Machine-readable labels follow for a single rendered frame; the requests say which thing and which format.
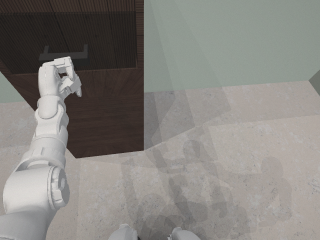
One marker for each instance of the robot right thigh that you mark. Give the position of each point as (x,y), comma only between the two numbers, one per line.
(182,235)

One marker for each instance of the robot left upper arm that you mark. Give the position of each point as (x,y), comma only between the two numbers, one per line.
(32,199)

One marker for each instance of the cabinet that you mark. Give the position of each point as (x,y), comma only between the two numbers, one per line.
(108,118)

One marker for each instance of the handle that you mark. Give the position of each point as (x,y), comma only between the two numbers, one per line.
(77,58)

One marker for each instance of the robot right shin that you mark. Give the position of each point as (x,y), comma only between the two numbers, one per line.
(176,229)

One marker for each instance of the robot left hand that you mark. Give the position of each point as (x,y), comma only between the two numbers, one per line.
(50,83)

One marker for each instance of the drawer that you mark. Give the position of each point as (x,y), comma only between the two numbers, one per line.
(110,36)

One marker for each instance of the left robot forearm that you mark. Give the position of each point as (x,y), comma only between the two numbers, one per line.
(49,142)

